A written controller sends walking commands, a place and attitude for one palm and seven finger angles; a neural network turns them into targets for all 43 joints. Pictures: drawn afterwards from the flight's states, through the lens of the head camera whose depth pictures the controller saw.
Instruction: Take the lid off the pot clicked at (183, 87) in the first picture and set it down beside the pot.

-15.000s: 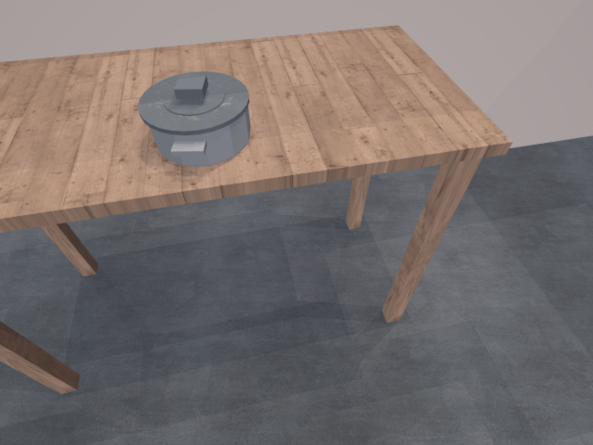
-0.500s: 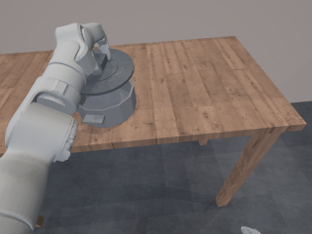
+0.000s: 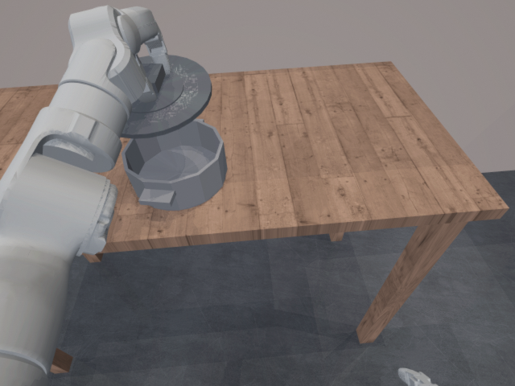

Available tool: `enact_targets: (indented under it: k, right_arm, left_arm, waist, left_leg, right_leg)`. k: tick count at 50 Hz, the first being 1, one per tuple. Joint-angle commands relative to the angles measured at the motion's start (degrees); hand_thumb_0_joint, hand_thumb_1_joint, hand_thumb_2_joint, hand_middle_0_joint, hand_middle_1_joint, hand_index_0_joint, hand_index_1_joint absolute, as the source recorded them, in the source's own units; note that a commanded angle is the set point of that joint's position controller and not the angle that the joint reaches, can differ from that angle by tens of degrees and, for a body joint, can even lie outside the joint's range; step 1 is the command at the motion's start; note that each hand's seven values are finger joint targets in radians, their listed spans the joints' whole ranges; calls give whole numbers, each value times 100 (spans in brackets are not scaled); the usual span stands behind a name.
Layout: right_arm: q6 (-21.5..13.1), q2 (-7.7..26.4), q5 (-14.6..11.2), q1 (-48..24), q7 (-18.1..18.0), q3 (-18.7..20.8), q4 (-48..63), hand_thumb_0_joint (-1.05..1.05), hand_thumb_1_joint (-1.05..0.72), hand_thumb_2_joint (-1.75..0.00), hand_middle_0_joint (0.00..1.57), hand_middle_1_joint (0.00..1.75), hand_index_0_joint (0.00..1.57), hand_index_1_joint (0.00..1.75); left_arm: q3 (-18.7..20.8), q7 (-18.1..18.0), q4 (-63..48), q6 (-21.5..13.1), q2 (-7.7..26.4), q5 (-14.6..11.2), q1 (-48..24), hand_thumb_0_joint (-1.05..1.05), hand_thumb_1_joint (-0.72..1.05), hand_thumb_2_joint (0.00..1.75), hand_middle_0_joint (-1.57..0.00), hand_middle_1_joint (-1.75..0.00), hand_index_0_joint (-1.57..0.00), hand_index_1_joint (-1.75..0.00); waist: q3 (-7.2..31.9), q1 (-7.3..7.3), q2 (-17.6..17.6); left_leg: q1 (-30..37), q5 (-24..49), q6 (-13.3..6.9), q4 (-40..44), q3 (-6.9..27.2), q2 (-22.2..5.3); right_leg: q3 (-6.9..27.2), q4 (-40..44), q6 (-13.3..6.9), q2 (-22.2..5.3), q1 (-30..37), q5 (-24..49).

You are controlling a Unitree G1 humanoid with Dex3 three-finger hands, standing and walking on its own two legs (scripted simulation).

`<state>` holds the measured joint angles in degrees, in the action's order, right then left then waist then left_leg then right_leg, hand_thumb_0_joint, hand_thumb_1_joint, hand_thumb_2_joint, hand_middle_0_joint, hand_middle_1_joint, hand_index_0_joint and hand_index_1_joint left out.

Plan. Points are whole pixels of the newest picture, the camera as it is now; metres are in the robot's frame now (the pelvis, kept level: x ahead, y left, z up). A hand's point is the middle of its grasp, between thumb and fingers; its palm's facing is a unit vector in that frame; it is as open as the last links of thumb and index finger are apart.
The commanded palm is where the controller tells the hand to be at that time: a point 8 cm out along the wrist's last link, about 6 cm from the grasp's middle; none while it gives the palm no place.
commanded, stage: lift the lid straight up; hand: left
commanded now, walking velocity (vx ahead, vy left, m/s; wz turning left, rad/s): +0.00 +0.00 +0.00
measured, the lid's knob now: (145, 78) +0.49 +0.16 +0.25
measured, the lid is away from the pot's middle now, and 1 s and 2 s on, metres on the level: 0.02 0.02 0.16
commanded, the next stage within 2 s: move the lid sideways beside the pot in 0.66 s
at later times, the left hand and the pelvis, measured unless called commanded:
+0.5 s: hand (127, 40) +0.46 +0.16 +0.32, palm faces -0.14 -0.17 -0.98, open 8.2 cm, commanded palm +0.45 +0.16 +0.37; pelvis +0.00 +0.00 +0.00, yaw +0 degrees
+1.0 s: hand (126, 41) +0.46 +0.16 +0.32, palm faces -0.15 -0.13 -0.98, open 8.2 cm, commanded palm +0.45 +0.18 +0.37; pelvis +0.00 +0.00 +0.00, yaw +0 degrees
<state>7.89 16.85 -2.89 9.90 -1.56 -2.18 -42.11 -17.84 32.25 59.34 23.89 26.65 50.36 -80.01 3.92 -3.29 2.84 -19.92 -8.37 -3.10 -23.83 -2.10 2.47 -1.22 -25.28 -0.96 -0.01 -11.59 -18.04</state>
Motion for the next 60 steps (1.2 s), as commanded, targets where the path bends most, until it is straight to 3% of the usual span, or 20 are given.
enact_targets:
  k: [1,3,7,13,20,27,30,33,35,36,41,43,46,50,51,54,55,56,57,60]
  right_arm:
    - [-213,765,64,-400,-52,252,665,0,-90,-90,20,30,20,30]
    - [-152,763,28,-418,-65,220,646,0,-90,-90,20,30,20,30]
    - [-242,724,32,-524,-45,233,700,0,-90,-90,20,30,20,30]
    - [-193,760,31,-494,-53,203,662,0,-90,-90,20,30,20,30]
    - [-308,769,21,-532,-46,205,707,0,-90,-90,20,30,20,30]
    - [-247,721,31,-538,-56,160,598,0,-90,-90,20,30,20,30]
    - [-293,752,23,-504,-34,184,673,0,-90,-90,20,30,20,30]
    - [-227,738,19,-492,-75,138,590,0,-90,-90,20,30,20,30]
    - [-301,766,27,-469,-69,165,606,0,-90,-90,20,30,20,30]
    - [-335,731,41,-538,-52,160,655,0,-90,-90,20,30,20,30]
    - [-225,751,77,-533,-31,186,735,0,-90,-90,20,30,20,30]
    - [-104,751,23,-537,-68,161,733,0,-90,-90,20,30,20,30]
    - [-74,778,48,-603,-45,181,829,0,-90,-90,20,30,20,30]
    - [-85,786,10,-605,-65,211,890,0,-90,-90,20,30,20,30]
    - [-69,777,35,-592,-50,218,888,0,-90,-90,20,30,20,30]
    - [-5,763,-15,-644,-82,196,898,0,-90,-90,20,30,20,30]
    - [-41,816,-17,-617,-64,221,930,0,-90,-90,20,30,20,30]
    - [-17,805,25,-621,-59,220,928,0,-90,-90,20,30,20,30]
    - [6,786,1,-704,-83,194,917,0,-90,-90,20,30,20,30]
    - [18,826,-54,-659,-69,217,919,0,-90,-90,20,30,20,30]
  left_arm:
    - [393,-261,-1380,-14,1345,228,-3786,0,63,93,-79,-110,-77,-107]
    - [304,-219,-959,56,1289,264,-3683,0,63,93,-79,-110,-77,-107]
    - [205,-245,-1613,17,1166,243,-4204,0,63,93,-79,-110,-77,-107]
    - [375,-181,-1141,172,1379,276,-3897,0,63,93,-79,-110,-77,-107]
    - [177,-196,-1504,186,1068,164,-4227,0,63,93,-79,-110,-77,-107]
    - [266,-172,-770,332,1208,396,-4132,0,63,93,-79,-110,-77,-107]
    - [102,-169,-1159,304,859,190,-4080,0,63,93,-79,-110,-77,-107]
    - [275,-178,-701,367,1263,398,-4209,0,63,93,-79,-110,-77,-107]
    - [206,-199,-1020,303,1073,234,-4344,0,63,93,-79,-110,-77,-107]
    - [183,-219,-1517,235,1183,341,-4799,0,63,93,-79,-110,-77,-107]
    - [441,-216,-1425,2,1608,660,-4129,0,63,93,-79,-110,-77,-107]
    - [447,-165,-772,61,1607,629,-3714,0,63,93,-79,-110,-77,-107]
    - [521,-146,-1496,-27,1830,580,-4117,0,63,93,-79,-110,-77,-107]
    - [339,-90,-1650,-50,1583,438,-3811,0,63,93,-79,-110,-77,-107]
    - [599,-108,-1862,-63,1963,570,-4038,0,63,93,-79,-110,-77,-107]
    - [544,-42,-1425,-48,1969,564,-3749,0,63,93,-79,-110,-77,-107]
    - [378,-31,-1672,-64,1735,417,-3534,0,63,93,-79,-110,-77,-107]
    - [752,-63,-1964,-79,2249,551,-3753,0,63,93,-79,-110,-77,-107]
    - [743,-50,-1634,-72,2303,612,-3701,0,63,93,-79,-110,-77,-107]
    - [312,32,-1691,-33,1731,377,-3286,0,63,93,-79,-110,-77,-107]
  waist:
    - [2501,-14,-397]
    - [2112,-45,-633]
    - [2598,-43,-175]
    - [2218,24,-656]
    - [2470,23,-189]
    - [2102,8,-706]
    - [2260,27,-337]
    - [2004,-21,-805]
    - [2202,-6,-425]
    - [2707,-1,-386]
    - [2615,101,-511]
    - [1990,67,-895]
    - [2494,117,-588]
    - [2415,93,-318]
    - [2700,116,-390]
    - [2271,102,-688]
    - [2346,106,-363]
    - [2661,162,-504]
    - [2442,128,-552]
    - [2068,47,-334]
  left_leg:
    - [2376,1900,-189,-230,319,140]
    - [2035,1522,-198,-147,269,167]
    - [2571,2073,-178,-242,349,121]
    - [2130,1628,-188,-122,312,150]
    - [2466,1931,-131,-144,373,104]
    - [2035,1467,-157,-36,353,88]
    - [2261,1743,-123,-74,383,77]
    - [1873,1153,-176,27,349,128]
    - [2107,1444,-150,-21,354,107]
    - [2393,1551,-141,-29,377,113]
    - [2126,1726,-110,-125,319,109]
    - [1646,1303,-155,-51,243,126]
    - [1936,1635,-159,-105,224,140]
    - [2175,2062,-155,-227,265,120]
    - [2233,1996,-166,-228,267,128]
    - [1902,1611,-198,-170,211,143]
    - [2088,1950,-167,-254,222,126]
    - [2148,2052,-193,-280,232,148]
    - [2006,2024,-208,-300,195,150]
    - [2110,2016,-161,-288,234,105]
  right_leg:
    - [112,282,-173,223,-374,2400]
    - [92,330,-164,205,-421,2276]
    - [119,256,-198,211,-469,2411]
    - [92,324,-181,198,-373,2275]
    - [61,298,-251,184,-432,2202]
    - [76,333,-217,173,-471,1992]
    - [49,329,-261,158,-470,2042]
    - [84,413,-188,174,-454,1808]
    - [76,364,-249,146,-436,2013]
    - [117,315,-202,183,-316,2044]
    - [128,248,-224,178,-204,2143]
    - [112,328,-188,154,-274,2027]
    - [174,263,-192,132,-12,2378]
    - [118,254,-243,130,-159,2520]
    - [172,239,-192,167,-55,2475]
    - [155,289,-172,131,-111,2397]
    - [124,245,-226,105,-107,2569]
    - [199,228,-179,137,78,2706]
    - [194,215,-186,118,-9,2774]
    - [93,283,-222,113,-254,2547]
